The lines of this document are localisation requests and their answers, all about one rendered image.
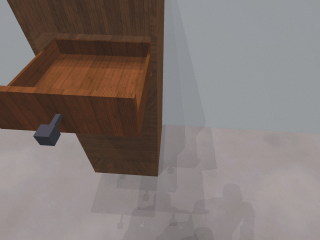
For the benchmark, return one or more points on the drawer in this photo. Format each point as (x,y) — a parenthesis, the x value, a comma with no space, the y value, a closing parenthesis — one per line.
(99,87)

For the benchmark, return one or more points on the cabinet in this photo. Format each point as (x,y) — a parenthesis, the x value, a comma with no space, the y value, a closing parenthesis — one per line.
(110,20)

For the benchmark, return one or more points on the handle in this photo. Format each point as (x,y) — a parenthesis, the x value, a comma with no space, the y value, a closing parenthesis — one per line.
(48,134)

